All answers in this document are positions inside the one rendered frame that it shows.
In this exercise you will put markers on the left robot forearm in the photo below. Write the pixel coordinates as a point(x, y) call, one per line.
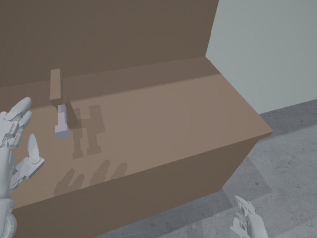
point(8, 223)

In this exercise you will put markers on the counter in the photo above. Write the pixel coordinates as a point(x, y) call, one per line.
point(153, 124)

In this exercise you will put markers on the tap lever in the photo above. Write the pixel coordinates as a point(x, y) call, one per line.
point(62, 130)

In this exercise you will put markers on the robot right hand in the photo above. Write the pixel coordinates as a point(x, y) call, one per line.
point(252, 226)

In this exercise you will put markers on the robot left hand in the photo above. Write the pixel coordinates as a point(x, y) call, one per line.
point(11, 126)

